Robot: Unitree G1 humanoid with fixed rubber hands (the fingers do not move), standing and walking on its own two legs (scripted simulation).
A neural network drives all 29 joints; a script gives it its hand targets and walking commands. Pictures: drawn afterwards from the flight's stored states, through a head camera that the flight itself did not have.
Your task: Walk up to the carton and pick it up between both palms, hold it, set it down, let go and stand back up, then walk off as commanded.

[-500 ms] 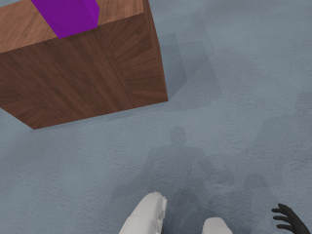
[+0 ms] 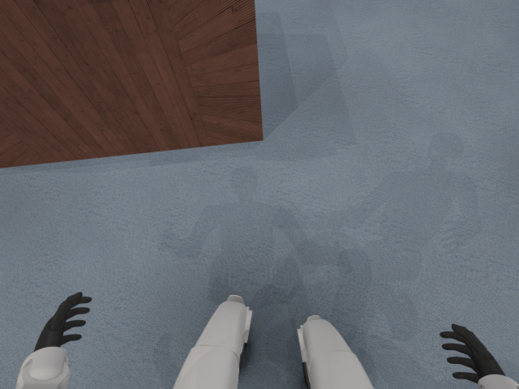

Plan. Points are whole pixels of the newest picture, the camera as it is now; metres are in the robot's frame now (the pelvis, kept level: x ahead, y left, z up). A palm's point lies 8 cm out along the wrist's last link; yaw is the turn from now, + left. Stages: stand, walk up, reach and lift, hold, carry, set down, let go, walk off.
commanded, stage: walk off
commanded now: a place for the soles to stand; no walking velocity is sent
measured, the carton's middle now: out of the picture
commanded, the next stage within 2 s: none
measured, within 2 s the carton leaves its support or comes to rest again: neither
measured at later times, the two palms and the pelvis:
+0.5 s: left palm out of the picture -0.07 +0.48 -0.09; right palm out of the picture +0.03 -0.17 -0.11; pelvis -0.13 +0.13 -0.02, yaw +6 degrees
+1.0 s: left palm out of the picture -0.35 +0.56 -0.04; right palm out of the picture -0.20 -0.09 -0.04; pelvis -0.33 +0.21 +0.04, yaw +8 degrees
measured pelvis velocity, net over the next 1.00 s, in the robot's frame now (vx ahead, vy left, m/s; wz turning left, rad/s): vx -0.33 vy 0.21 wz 0.14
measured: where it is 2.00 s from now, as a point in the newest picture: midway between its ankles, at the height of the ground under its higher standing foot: outside the picture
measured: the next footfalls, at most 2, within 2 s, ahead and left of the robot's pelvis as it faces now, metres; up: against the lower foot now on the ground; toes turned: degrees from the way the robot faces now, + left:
left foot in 0.40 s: +0.01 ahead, +0.23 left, +0.00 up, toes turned -2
right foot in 0.82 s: -0.21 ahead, +0.04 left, +0.00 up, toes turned +11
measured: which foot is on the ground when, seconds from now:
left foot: down 0.00-0.04, up 0.06-0.38, down 0.40-0.82, up 0.84-1.00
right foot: down 0.00-0.44, up 0.46-0.80, down 0.82-1.00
